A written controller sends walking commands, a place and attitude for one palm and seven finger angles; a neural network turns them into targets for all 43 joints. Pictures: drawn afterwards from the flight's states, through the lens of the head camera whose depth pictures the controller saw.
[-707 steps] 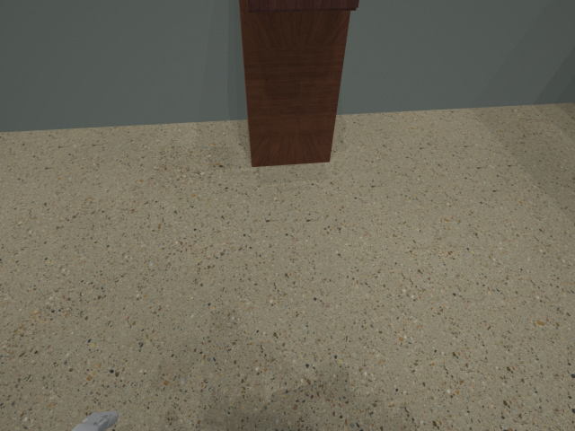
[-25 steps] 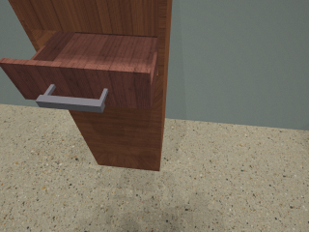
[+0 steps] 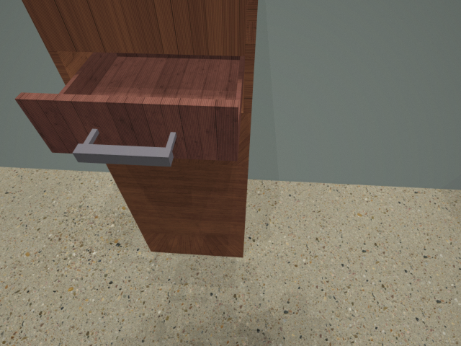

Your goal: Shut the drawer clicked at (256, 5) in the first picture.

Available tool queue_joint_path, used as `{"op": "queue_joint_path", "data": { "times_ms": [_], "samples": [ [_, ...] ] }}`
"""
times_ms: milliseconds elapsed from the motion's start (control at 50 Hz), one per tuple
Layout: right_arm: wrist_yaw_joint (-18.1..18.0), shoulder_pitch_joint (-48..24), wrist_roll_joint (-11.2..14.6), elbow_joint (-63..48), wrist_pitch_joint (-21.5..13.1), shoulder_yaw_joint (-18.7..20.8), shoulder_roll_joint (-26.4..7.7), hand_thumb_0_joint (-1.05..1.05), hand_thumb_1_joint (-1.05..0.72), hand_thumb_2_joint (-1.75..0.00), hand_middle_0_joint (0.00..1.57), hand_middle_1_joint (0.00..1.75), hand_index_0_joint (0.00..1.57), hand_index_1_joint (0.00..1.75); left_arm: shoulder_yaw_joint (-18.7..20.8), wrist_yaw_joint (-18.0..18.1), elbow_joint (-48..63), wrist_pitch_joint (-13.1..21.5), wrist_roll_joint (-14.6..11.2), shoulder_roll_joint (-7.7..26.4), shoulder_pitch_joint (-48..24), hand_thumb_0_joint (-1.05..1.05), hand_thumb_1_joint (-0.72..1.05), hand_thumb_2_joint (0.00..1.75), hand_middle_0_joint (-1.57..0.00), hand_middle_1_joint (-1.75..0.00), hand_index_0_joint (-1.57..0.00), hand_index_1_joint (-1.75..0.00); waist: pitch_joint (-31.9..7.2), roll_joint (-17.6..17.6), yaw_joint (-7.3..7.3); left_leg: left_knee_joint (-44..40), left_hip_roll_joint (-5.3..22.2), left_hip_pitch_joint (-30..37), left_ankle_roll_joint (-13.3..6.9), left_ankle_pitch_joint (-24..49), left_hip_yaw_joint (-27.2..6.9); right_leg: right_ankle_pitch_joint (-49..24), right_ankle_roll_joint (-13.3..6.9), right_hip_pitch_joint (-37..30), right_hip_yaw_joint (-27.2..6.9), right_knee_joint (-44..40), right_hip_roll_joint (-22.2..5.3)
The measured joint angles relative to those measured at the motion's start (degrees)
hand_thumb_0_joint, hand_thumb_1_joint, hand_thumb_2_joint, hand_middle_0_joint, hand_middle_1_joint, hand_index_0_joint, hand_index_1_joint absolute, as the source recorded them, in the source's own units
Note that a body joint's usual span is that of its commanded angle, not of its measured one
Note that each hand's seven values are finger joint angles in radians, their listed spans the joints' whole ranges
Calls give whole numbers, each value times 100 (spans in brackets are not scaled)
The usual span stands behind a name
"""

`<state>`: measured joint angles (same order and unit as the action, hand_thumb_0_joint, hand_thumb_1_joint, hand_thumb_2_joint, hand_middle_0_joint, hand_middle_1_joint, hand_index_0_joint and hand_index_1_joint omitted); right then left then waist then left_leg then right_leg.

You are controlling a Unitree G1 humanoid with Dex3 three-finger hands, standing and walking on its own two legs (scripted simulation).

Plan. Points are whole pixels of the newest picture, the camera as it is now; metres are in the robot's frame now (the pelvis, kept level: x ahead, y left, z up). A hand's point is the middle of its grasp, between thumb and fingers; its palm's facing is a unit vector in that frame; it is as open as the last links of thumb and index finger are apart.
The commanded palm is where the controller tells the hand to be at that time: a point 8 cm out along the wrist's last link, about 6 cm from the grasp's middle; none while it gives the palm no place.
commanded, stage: raise the hand and make a fist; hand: left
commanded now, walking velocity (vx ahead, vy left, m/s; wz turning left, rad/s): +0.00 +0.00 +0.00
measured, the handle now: (128, 145) +0.42 +0.21 +0.13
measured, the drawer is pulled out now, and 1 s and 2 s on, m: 0.17 0.17 0.17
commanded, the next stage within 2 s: bring the fist close to the handle in 2.00 s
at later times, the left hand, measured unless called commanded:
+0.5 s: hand (141, 325) +0.16 +0.15 +0.00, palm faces -0.01 -1.00 -0.04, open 6.1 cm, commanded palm +0.13 +0.22 +0.01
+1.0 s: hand (88, 261) +0.21 +0.21 +0.11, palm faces +0.05 -1.00 -0.08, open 3.6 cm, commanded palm +0.16 +0.24 +0.11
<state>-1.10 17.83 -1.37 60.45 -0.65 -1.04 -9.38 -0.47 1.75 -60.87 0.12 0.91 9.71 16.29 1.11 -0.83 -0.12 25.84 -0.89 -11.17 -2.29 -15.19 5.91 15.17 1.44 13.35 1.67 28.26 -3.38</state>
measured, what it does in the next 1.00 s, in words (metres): stands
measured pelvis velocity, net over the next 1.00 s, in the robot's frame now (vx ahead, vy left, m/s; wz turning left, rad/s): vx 0.00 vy -0.03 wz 0.02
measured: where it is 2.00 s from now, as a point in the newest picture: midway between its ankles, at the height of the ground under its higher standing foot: outside the picture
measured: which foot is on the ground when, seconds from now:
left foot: down 0.00-1.00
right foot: down 0.00-1.00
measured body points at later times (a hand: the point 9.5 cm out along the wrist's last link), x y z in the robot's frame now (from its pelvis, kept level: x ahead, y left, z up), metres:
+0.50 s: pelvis +0.00 -0.05 -0.03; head +0.02 -0.04 +0.42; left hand +0.15 +0.21 +0.00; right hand +0.24 -0.29 -0.05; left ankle -0.01 +0.09 -0.74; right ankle +0.00 -0.14 -0.74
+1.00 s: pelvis +0.00 -0.03 -0.02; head +0.00 -0.04 +0.43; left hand +0.20 +0.26 +0.12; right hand +0.14 -0.27 -0.10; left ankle -0.01 +0.09 -0.74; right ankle +0.00 -0.14 -0.74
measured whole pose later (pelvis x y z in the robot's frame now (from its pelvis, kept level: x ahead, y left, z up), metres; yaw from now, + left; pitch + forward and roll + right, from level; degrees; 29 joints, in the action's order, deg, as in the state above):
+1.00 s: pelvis +0.00 -0.03 -0.02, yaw +1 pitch +3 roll -1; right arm -3.7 19.8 3.2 33.9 -16.2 -1.9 -14.0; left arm 22.9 -21.7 9.9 7.6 -24.3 18.7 21.0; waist -3.6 -2.3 0.2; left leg 38.8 2.9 -21.0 0.5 -20.8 2.8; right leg 19.9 -1.0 20.8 4.4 37.5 -0.4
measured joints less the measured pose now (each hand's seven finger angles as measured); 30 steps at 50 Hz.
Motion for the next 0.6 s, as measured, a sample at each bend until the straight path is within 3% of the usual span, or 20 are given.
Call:
{"op": "queue_joint_path", "data": {
  "times_ms": [120, 140, 160, 200, 260, 340, 380, 420, 460, 500, 560, 600],
  "samples": [
    [4, 1, 41, 152, -20, -32, 59, 0, -91, -90, 20, 30, 20, 30, -31, 56, -142, 45, -8, -70, 43, 1, 91, 90, -20, -30, -20, -30, 40, -30, 7, 46, 68, 6, 52, -64, -19, 43, -19, -45, 23, -30, 63],
    [-30, 73, 103, -47, -56, -51, 45, 1, -91, -90, 20, 30, 20, 30, 58, 57, 744, -305, -245, -88, 326, 1, 91, 90, -20, -30, -20, -30, 66, -20, 40, 135, 86, -42, 66, -110, -49, 63, -29, -31, 54, 7, 75],
    [-133, 204, 159, -242, -288, -75, 19, 1, -92, -90, 20, 30, 21, 30, 138, 106, 1852, -420, -393, -81, 670, 2, 91, 90, -20, -31, -20, -30, 67, 33, 13, 151, 67, -40, 78, -130, -55, 110, -54, -1, 57, 90, 56],
    [-272, 382, 262, -462, -875, -29, -61, 2, -93, -89, 20, 30, 21, 30, 154, 381, 3533, -172, -587, -31, 1061, 2, 92, 90, -21, -32, -21, -31, -86, 98, -37, 176, 20, -78, 108, -153, -78, 240, -89, 92, 75, 274, 2],
    [-338, 306, 332, -898, -1332, 115, -276, 2, -93, -90, 20, 30, 21, 30, 242, 444, 5174, 71, -839, -74, 992, 2, 92, 90, -23, -34, -23, -34, -302, -27, 89, 387, 22, -216, 128, -241, -219, 353, -76, 126, 215, 394, -14],
    [-229, -200, 260, -1617, -1543, 327, -402, 2, -92, -90, 20, 30, 20, 30, 611, -258, 6010, 1204, -1057, -53, 646, 2, 92, 90, -28, -40, -28, -40, -662, -60, 191, 836, 127, -694, 194, -428, -215, 504, -158, 607, 205, 800, 64],
    [-104, -504, 241, -2013, -1520, 414, -385, 2, -91, -90, 20, 30, 20, 30, 777, -907, 6043, 1876, -1218, -8, 654, 1, 92, 90, -32, -44, -32, -43, -745, 42, 179, 1160, 198, -1000, 250, -564, -183, 643, -216, 950, 165, 1153, 115],
    [-1, -769, 241, -2422, -1455, 468, -401, 2, -91, -90, 20, 30, 20, 30, 912, -1631, 5948, 2319, -1352, 84, 821, 1, 91, 90, -35, -47, -35, -47, -712, 156, 140, 1475, 261, -1247, 305, -697, -188, 781, -274, 1208, 162, 1477, 159],
    [14, -936, 267, -2805, -1379, 491, -456, 1, -91, -90, 20, 30, 20, 30, 1041, -2160, 5887, 2370, -1446, 233, 1142, 1, 91, 90, -39, -51, -39, -51, -680, 273, 41, 1720, 309, -1450, 359, -803, -214, 899, -322, 1415, 180, 1733, 192],
    [-36, -1010, 286, -3111, -1313, 517, -540, 1, -91, -90, 20, 30, 20, 30, 1195, -2407, 5880, 2210, -1580, 358, 1508, 1, 91, 90, -43, -55, -43, -55, -642, 335, -84, 1904, 346, -1598, 401, -876, -292, 984, -366, 1518, 253, 1881, 219],
    [-143, -987, 294, -3326, -1305, 548, -663, 1, -91, -90, 20, 30, 20, 30, 1525, -2382, 5996, 2127, -1802, 403, 1899, 2, 90, 90, -49, -62, -49, -62, -599, 284, -282, 2124, 394, -1747, 435, -956, -508, 1047, -407, 1509, 460, 1930, 260],
    [-210, -931, 279, -3281, -1357, 509, -714, 1, -91, -90, 20, 30, 20, 30, 1704, -2294, 6200, 2321, -1923, 394, 1911, 2, 90, 90, -53, -66, -53, -66, -582, 217, -403, 2260, 406, -1838, 441, -994, -673, 1070, -421, 1476, 618, 1934, 274]
  ]
}}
